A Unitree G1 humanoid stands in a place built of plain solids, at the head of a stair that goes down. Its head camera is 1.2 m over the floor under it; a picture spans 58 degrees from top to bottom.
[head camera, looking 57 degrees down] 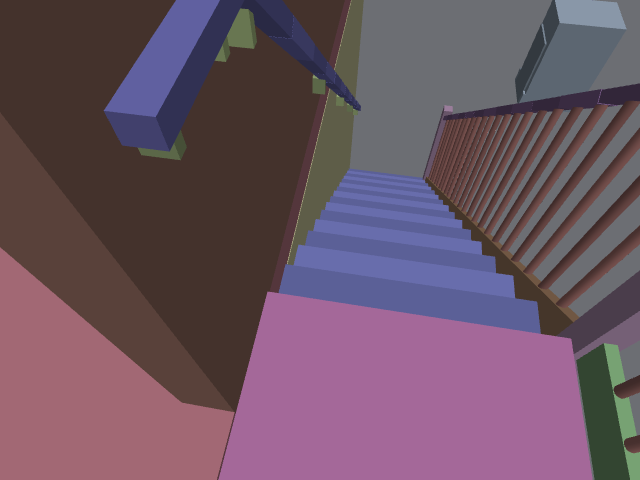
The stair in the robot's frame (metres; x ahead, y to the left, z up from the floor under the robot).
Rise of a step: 0.18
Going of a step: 0.20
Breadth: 0.90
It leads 10 degrees to the right of straight ahead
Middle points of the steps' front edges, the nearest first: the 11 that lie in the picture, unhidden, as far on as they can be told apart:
0.52 -0.28 0.00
0.72 -0.32 -0.18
0.92 -0.35 -0.37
1.12 -0.38 -0.55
1.32 -0.42 -0.74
1.52 -0.45 -0.92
1.72 -0.49 -1.10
1.93 -0.52 -1.29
2.13 -0.56 -1.47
2.33 -0.59 -1.66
2.53 -0.62 -1.84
